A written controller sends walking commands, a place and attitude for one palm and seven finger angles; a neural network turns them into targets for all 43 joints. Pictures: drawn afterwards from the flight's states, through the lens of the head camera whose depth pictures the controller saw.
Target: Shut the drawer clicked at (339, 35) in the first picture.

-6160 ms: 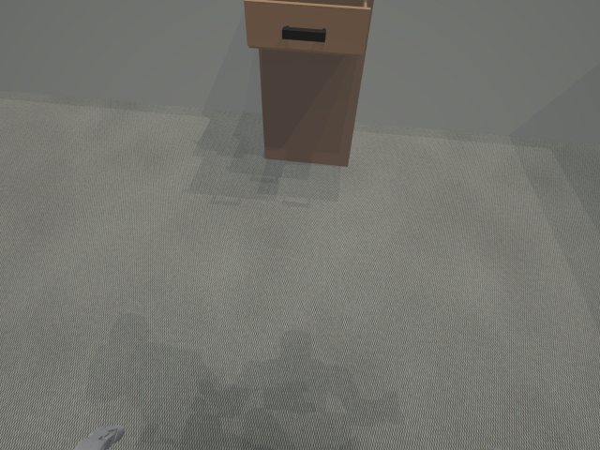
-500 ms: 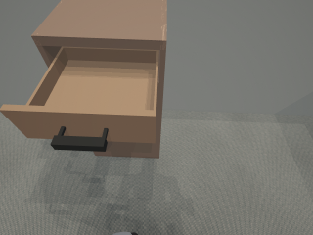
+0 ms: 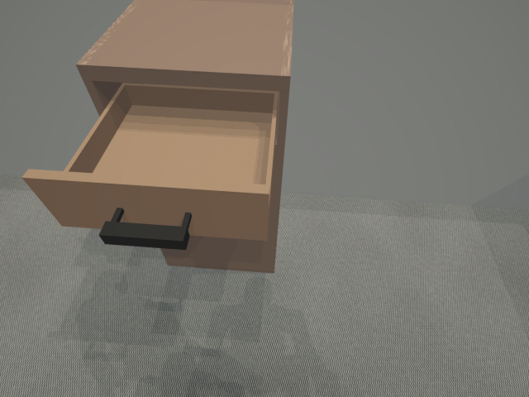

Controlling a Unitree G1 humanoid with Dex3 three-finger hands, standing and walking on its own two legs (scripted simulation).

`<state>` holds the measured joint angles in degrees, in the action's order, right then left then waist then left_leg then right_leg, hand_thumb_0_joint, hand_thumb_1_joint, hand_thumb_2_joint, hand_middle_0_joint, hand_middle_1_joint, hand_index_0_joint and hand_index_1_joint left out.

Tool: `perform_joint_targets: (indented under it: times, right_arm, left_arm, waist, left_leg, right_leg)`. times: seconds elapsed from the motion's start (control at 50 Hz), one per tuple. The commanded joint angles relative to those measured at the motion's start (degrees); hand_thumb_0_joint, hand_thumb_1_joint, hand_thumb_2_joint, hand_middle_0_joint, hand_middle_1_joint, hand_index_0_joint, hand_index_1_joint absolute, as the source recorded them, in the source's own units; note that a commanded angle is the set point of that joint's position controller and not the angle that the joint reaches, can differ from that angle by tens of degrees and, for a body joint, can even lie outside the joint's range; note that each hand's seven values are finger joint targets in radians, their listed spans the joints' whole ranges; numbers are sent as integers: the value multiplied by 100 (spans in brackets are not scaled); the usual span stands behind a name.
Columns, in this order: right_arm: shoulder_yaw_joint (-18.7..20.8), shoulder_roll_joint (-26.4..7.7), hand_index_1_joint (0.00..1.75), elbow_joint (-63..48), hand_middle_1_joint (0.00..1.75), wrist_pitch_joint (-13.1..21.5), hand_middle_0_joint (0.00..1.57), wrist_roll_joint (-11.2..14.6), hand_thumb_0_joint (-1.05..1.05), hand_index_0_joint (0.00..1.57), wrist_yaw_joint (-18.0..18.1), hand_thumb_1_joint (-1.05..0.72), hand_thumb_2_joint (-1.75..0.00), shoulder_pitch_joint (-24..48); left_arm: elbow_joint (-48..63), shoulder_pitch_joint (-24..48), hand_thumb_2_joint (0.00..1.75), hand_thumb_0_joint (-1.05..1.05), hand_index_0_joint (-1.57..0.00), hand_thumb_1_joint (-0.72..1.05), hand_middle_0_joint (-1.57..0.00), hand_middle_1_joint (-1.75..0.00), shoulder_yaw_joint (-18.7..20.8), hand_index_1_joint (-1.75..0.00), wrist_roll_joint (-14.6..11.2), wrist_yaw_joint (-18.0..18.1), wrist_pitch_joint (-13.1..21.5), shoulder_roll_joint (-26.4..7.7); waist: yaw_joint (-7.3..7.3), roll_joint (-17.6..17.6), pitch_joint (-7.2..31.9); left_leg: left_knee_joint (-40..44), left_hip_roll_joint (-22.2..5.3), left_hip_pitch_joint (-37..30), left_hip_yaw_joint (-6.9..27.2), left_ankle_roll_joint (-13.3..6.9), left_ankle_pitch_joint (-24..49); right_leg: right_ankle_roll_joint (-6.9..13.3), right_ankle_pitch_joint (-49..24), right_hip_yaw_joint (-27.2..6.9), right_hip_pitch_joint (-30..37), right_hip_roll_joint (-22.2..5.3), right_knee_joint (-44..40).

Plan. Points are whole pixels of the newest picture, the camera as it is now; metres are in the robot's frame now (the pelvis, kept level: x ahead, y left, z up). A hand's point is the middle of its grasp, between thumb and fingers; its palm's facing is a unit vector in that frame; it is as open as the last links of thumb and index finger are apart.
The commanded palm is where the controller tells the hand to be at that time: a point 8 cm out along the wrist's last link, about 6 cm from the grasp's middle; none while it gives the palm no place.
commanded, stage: come to a stop and stand still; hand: left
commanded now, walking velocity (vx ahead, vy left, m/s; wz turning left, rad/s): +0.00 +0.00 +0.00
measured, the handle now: (149, 225) +0.37 +0.24 +0.02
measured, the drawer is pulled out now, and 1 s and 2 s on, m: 0.29 0.29 0.29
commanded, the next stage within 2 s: look again from close up in 0.42 s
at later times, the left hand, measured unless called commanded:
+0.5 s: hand out of the picture +0.00 +0.20 -0.17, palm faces +0.01 -0.98 -0.17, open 7.4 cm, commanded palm none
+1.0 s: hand out of the picture -0.04 +0.19 -0.18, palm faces +0.01 -0.98 -0.17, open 7.4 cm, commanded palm none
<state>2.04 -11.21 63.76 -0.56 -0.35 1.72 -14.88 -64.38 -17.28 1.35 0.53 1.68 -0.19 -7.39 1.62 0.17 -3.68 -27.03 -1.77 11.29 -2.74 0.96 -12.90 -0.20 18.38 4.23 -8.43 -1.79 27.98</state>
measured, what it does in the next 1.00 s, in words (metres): stands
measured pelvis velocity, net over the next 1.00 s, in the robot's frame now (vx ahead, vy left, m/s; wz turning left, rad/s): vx -0.04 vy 0.03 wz -0.01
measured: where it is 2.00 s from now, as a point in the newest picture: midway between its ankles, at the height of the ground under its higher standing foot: outside the picture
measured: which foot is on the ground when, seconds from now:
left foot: down 0.00-1.00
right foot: down 0.00-1.00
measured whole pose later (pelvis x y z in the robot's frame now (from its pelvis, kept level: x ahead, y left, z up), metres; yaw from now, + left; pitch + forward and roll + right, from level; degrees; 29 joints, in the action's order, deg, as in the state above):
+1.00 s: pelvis -0.04 +0.03 +0.00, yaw +0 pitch -2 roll +0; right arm 0.0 -9.2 61.4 0.1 -0.5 0.4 -16.2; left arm -61.2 -18.5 -1.0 0.7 1.9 0.4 -8.8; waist 0.2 -0.7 -1.9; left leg -27.3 0.4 13.7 -4.1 -2.1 -12.1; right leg -2.3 14.8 3.0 -10.8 -4.0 27.4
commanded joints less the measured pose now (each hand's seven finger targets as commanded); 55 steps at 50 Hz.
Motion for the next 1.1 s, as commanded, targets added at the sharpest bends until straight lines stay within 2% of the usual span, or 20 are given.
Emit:
perform_joint_targets:
  times: [0.0,0.04,0.08,0.12,0.16,0.32,0.48,0.5,0.52,0.54,0.56,0.58,0.62,0.68,0.7,0.8,0.86,1.02,1.06,1.08]
  right_arm:
    - [11,-544,30,-137,30,98,20,-18,0,20,58,-90,-90,-243]
    - [-29,-483,30,-115,30,121,20,-1,0,20,66,-90,-90,-211]
    - [-56,-431,30,-94,30,135,20,-5,0,20,82,-90,-90,-147]
    - [-51,-387,30,-75,30,159,20,5,0,20,98,-90,-90,-211]
    - [-64,-402,30,-53,30,175,20,0,0,20,92,-90,-90,-232]
    - [-79,-411,30,-27,30,198,20,4,0,20,67,-90,-90,-247]
    - [-98,-343,30,49,30,198,20,4,0,20,47,-90,-90,-340]
    - [-143,-595,30,-389,30,281,20,32,0,20,-45,-90,-90,-105]
    - [-155,-521,30,-494,30,283,20,-33,0,20,-47,-90,-90,-188]
    - [-134,-299,30,-409,30,306,20,-59,0,20,-24,-90,-90,-418]
    - [-141,-375,30,-405,30,299,20,-57,0,20,-22,-90,-90,-522]
    - [-143,-406,30,-447,30,271,20,-34,0,20,-24,-90,-90,-483]
    - [-119,-417,30,-529,30,223,20,-28,0,20,-39,-90,-90,-403]
    - [-104,-421,30,-564,30,142,20,-30,0,20,-79,-90,-90,-349]
    - [-99,-423,30,-579,30,126,20,-29,0,20,-92,-90,-90,-340]
    - [-98,-421,30,-547,30,124,20,-36,0,20,-109,-90,-90,-367]
    - [-106,-426,30,-507,30,155,20,-28,0,20,-103,-90,-90,-384]
    - [-131,-353,30,-370,30,169,20,-4,0,20,-100,-90,-90,-378]
    - [-144,-349,30,-327,30,176,20,0,0,20,-100,-90,-90,-350]
    - [-150,-338,30,-280,30,166,20,-16,0,20,-101,-90,-90,-385]
  left_arm:
    - [169,-192,90,0,-20,90,-20,-30,78,-30,33,79,4,-506]
    - [97,-99,90,0,-20,90,-20,-30,51,-30,27,56,-41,-551]
    - [31,-202,90,0,-20,90,-20,-30,17,-30,28,47,-27,-535]
    - [-20,-272,90,0,-20,90,-20,-30,8,-30,31,53,-17,-572]
    - [-47,-239,90,0,-20,90,-20,-30,-8,-30,25,56,-10,-593]
    - [-14,-198,90,0,-20,90,-20,-30,-16,-30,31,57,-7,-666]
    - [-36,-246,90,0,-20,90,-20,-30,-41,-30,21,61,3,-653]
    - [-22,-371,90,0,-20,90,-20,-30,-158,-30,126,272,195,-744]
    - [134,-384,90,0,-20,90,-20,-30,-100,-30,94,238,244,-913]
    - [208,-495,90,0,-20,90,-20,-30,-96,-30,49,184,238,-867]
    - [210,-418,90,0,-20,90,-20,-30,-121,-30,26,167,238,-811]
    - [263,-368,90,0,-20,90,-20,-30,-126,-30,5,151,227,-781]
    - [395,-218,90,0,-20,90,-20,-30,-116,-30,18,126,169,-792]
    - [466,-192,90,0,-20,90,-20,-30,-128,-30,32,107,117,-724]
    - [479,-206,90,0,-20,90,-20,-30,-127,-30,42,100,107,-716]
    - [515,-398,90,0,-20,90,-20,-30,-124,-30,45,80,111,-698]
    - [523,-449,90,0,-20,90,-20,-30,-123,-30,43,73,122,-665]
    - [477,-523,90,0,-20,90,-20,-30,-127,-30,37,62,158,-688]
    - [431,-551,90,0,-20,90,-20,-30,-137,-30,34,62,166,-646]
    - [391,-570,90,0,-20,90,-20,-30,-137,-30,40,57,170,-637]
  waist:
    - [-61,153,86]
    - [-88,534,-76]
    - [-47,419,-117]
    - [-61,267,32]
    - [-96,190,143]
    - [-91,5,35]
    - [-95,79,-93]
    - [-87,163,-333]
    - [-196,502,-242]
    - [-140,439,184]
    - [-194,231,610]
    - [-194,0,763]
    - [-224,-86,564]
    - [-240,-193,-182]
    - [-241,-91,-381]
    - [-192,0,-373]
    - [-174,39,-164]
    - [-183,-95,-52]
    - [-173,0,-71]
    - [-178,4,-52]
  left_leg:
    - [516,-812,-347,531,-338,1366]
    - [929,-771,-133,684,-342,1117]
    - [900,-690,-144,611,-328,1279]
    - [800,-647,-402,531,-309,1713]
    - [784,-620,-512,497,-279,1790]
    - [954,-559,-392,508,-244,1501]
    - [1122,-491,-219,509,-223,849]
    - [8,-542,206,427,-124,2291]
    - [74,-365,66,362,-10,2409]
    - [173,-366,-50,356,-130,1808]
    - [90,-430,-100,453,-203,1836]
    - [79,-449,-163,486,-247,1578]
    - [170,-438,-39,519,-283,1094]
    - [534,-340,493,603,-289,-321]
    - [663,-321,647,637,-284,-685]
    - [864,-329,680,686,-295,-909]
    - [908,-365,556,714,-308,-719]
    - [781,-333,262,515,-262,-228]
    - [776,-318,255,497,-250,-189]
    - [779,-300,238,471,-248,-450]
  right_leg:
    - [23,-479,-375,-402,-330,-625]
    - [-41,-559,-276,-266,-351,-524]
    - [-31,-880,-332,-190,-377,-594]
    - [-31,-1073,-346,-142,-427,-647]
    - [-49,-1115,-354,-129,-460,-684]
    - [-67,-1093,-359,-48,-491,-770]
    - [-70,-972,-388,-62,-513,-868]
    - [26,-1793,-610,-404,-607,-686]
    - [153,-2356,-499,-254,-651,-438]
    - [227,-2003,-560,24,-645,-288]
    - [247,-1707,-471,135,-576,-243]
    - [224,-1437,-440,136,-548,-293]
    - [192,-1002,-408,-58,-487,-297]
    - [189,-73,-448,-492,-435,-482]
    - [191,143,-448,-618,-420,-519]
    - [170,80,-455,-620,-386,-530]
    - [149,-205,-440,-480,-385,-492]
    - [132,-400,-511,-492,-447,-704]
    - [120,-452,-525,-498,-465,-721]
    - [131,-179,-503,-478,-447,-745]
